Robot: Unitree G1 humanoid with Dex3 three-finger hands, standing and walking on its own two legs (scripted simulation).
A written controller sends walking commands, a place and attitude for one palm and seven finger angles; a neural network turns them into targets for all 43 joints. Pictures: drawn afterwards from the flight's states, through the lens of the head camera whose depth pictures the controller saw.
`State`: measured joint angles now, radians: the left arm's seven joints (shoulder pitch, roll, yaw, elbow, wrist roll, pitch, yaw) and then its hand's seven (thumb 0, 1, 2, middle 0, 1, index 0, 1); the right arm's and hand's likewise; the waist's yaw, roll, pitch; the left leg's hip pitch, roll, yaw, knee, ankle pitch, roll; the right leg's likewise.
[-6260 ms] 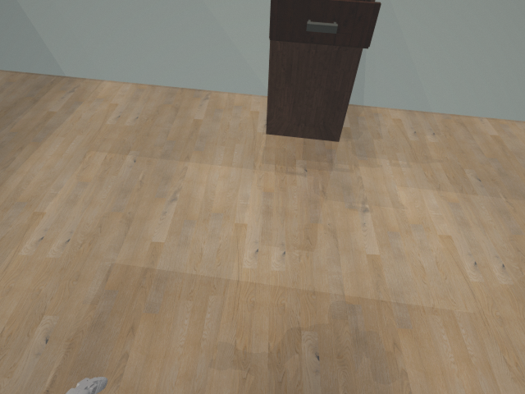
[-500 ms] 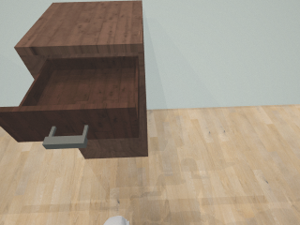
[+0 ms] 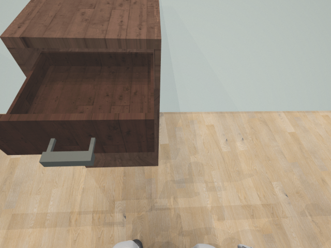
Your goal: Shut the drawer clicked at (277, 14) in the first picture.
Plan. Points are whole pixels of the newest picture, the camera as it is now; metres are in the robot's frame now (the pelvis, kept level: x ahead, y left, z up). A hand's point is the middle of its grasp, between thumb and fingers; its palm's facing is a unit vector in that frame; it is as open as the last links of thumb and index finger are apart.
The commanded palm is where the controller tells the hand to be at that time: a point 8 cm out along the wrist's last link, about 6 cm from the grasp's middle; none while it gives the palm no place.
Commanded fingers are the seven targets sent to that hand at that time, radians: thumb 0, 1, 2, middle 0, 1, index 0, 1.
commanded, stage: come to a stop and stand still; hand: left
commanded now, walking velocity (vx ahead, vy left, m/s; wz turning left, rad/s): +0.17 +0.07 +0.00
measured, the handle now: (70, 150) +0.32 +0.27 +0.02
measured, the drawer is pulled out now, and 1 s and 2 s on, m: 0.28 0.28 0.28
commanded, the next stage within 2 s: look again from close up in 0.92 s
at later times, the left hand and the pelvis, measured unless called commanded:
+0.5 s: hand out of the picture -0.06 +0.14 -0.15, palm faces +0.13 -0.97 -0.23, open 7.3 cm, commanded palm none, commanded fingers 0.00 0.90 0.90 -0.20 -0.30 -0.20 -0.30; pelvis -0.03 -0.03 +0.01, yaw +2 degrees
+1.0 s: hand out of the picture -0.01 +0.19 -0.17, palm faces +0.04 -0.98 -0.19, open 7.3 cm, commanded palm none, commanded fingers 0.00 0.90 0.90 -0.20 -0.30 -0.20 -0.30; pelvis -0.02 +0.01 +0.01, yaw +1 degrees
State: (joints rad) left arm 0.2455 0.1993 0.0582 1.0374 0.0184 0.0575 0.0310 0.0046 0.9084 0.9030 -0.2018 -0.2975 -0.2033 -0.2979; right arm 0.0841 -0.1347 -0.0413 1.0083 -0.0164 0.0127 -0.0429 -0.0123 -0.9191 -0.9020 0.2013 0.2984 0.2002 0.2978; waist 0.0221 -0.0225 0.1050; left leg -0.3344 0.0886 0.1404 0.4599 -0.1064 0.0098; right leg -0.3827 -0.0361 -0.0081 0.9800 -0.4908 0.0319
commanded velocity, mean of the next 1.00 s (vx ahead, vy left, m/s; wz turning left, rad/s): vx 0.05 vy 0.07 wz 0.00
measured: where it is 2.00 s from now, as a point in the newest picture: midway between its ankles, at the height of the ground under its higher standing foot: outside the picture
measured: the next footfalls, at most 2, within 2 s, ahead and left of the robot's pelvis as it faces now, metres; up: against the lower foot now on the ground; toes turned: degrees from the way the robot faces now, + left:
right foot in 0.10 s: +0.01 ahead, -0.15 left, +0.00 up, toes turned -2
left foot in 0.58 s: +0.00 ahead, +0.13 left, +0.00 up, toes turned +6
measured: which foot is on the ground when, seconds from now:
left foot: down 0.00-0.12, up 0.14-0.56, down 0.58-1.00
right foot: up 0.00-0.08, down 0.10-1.00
